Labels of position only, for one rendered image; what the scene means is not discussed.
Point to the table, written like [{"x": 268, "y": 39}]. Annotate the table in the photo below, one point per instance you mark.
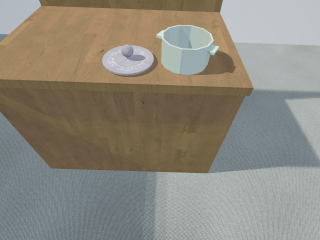
[{"x": 75, "y": 114}]

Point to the lid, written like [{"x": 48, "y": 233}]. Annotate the lid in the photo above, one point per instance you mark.
[{"x": 140, "y": 61}]

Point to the knob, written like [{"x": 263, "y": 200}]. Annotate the knob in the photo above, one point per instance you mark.
[{"x": 127, "y": 50}]

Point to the pot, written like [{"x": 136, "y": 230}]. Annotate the pot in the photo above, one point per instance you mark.
[{"x": 186, "y": 49}]

